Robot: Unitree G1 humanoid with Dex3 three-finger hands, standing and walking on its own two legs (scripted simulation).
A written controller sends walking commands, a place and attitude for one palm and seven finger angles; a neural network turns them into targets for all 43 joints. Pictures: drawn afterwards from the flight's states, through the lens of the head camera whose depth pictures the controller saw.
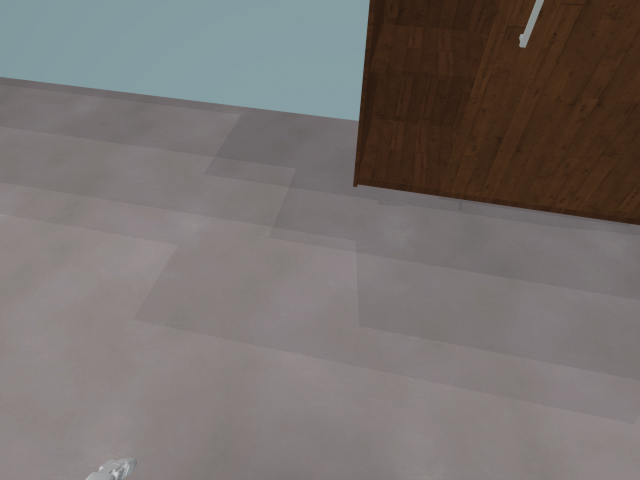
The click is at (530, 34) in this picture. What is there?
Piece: wardrobe's sliding door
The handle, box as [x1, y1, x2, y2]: [519, 0, 543, 47]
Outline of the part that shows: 543,0 536,0 524,33 520,34 520,46 525,46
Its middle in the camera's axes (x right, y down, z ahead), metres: +0.64 -0.73 +1.10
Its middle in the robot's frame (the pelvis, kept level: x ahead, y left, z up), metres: +1.36 -0.56 +0.12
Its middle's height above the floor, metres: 0.89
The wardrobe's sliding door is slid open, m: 0.38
